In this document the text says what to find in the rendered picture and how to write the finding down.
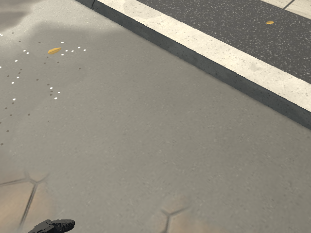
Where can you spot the robot left hand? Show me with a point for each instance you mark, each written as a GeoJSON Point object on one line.
{"type": "Point", "coordinates": [54, 226]}

